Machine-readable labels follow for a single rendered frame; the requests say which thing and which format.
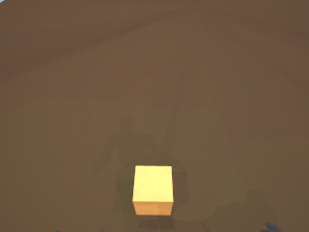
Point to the carton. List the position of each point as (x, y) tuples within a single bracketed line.
[(153, 190)]

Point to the right robot hand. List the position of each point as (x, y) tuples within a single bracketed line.
[(272, 228)]

